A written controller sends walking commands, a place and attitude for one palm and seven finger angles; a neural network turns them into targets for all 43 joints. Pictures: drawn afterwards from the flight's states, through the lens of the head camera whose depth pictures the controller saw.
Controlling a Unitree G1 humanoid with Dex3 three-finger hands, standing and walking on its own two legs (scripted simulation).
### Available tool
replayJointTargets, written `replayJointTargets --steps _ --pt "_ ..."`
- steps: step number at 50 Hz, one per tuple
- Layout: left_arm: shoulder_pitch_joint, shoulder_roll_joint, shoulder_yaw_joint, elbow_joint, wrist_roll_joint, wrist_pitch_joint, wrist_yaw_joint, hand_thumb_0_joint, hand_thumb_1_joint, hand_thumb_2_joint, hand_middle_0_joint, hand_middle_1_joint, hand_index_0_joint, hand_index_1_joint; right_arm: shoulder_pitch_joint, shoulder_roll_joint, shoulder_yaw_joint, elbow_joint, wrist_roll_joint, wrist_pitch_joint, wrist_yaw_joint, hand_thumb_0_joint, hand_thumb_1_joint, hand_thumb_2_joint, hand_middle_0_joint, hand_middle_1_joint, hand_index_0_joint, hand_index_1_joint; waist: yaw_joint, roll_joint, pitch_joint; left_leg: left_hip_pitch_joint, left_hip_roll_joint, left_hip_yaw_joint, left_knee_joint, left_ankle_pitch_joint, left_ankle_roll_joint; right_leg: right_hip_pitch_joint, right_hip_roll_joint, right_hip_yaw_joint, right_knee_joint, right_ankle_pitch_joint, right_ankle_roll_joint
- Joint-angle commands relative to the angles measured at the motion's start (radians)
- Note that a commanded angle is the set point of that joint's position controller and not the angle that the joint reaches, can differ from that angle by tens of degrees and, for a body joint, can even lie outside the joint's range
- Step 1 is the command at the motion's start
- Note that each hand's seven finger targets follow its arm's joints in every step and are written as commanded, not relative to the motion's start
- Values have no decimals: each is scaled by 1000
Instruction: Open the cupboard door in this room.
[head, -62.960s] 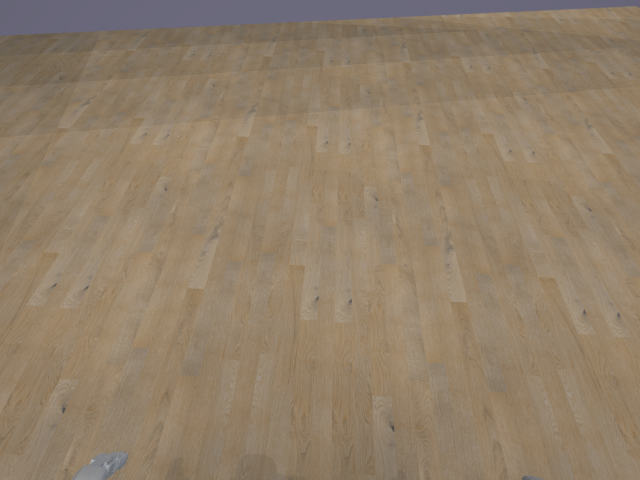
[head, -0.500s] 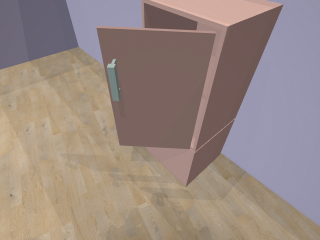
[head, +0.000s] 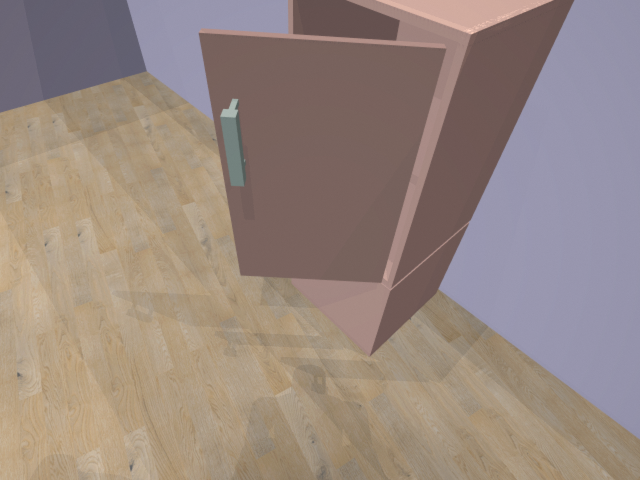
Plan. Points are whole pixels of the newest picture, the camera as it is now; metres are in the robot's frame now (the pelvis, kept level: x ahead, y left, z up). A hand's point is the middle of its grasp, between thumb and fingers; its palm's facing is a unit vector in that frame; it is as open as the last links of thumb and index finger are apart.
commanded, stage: come to a stop and stand still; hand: left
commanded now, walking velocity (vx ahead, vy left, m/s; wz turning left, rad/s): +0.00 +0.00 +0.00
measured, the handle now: (236, 143) +0.62 +0.19 +0.08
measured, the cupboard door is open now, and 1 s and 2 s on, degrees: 45 45 45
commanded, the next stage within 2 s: look again from close up in 0.08 s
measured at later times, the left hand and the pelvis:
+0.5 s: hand out of the picture -0.04 +0.15 -0.18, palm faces +0.03 -0.99 -0.16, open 7.3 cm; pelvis +0.00 +0.00 +0.00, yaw -1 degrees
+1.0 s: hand out of the picture +0.01 +0.14 -0.18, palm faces +0.02 -0.99 -0.14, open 7.3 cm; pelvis +0.03 -0.01 +0.00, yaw -2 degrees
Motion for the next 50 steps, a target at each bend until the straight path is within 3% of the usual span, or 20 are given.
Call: replayJointTargets --steps 1,7,10,21,39,42,44,50 --pt "96 72 21 -20 0 -8 11 0 900 900 -200 -300 -200 -300 43 -128 -33 -38 1 -15 -9 0 -900 -900 200 300 200 300 5 49 59 -81 142 -186 -192 -318 -35 -36 -20 59 -51 -127 -40" --pt "125 58 26 -17 5 -9 11 0 900 900 -200 -300 -200 -300 45 -114 -37 -40 1 -12 -9 0 -900 -900 200 300 200 300 9 33 71 -102 142 -186 -192 -350 -30 -47 -15 66 -52 -153 -40" --pt "124 57 26 -21 3 -13 11 0 900 900 -200 -300 -200 -300 52 -108 -35 -43 0 -14 -8 0 -900 -900 200 300 200 300 3 0 67 -79 130 -169 -161 -298 -32 -71 -25 87 -72 -165 -44" --pt "120 67 33 -28 3 -11 8 0 900 900 -200 -300 -200 -300 58 -107 -33 -48 -5 -10 -6 0 -900 -900 200 300 200 300 2 15 79 -91 123 -160 -153 -329 -36 -114 -21 104 -83 -246 -46" --pt "80 67 28 -29 -2 -20 8 0 900 900 -200 -300 -200 -300 48 -102 -24 -31 -1 -23 -8 0 -900 -900 200 300 200 300 2 19 46 -36 135 -151 -149 -215 -39 -65 -29 102 -72 -100 -48" --pt "90 66 29 -18 0 -21 5 0 900 900 -200 -300 -200 -300 63 -102 -24 -19 -5 -20 -8 0 -900 -900 200 300 200 300 2 1 30 -18 132 -146 -150 -313 -37 -63 -19 98 -85 -212 -47" --pt "91 67 35 -19 2 -15 0 0 900 900 -200 -300 -200 -300 63 -104 -26 -21 -9 -15 -8 0 -900 -900 200 300 200 300 3 4 63 -51 129 -146 -150 -399 -33 -87 -14 106 -80 -312 -52" --pt "107 67 46 -27 -1 -19 -12 0 900 900 -200 -300 -200 -300 71 -93 -23 -33 -9 -25 -9 0 -900 -900 200 300 200 300 6 17 101 -57 122 -133 -95 -380 -21 -112 -24 137 -63 -332 -80"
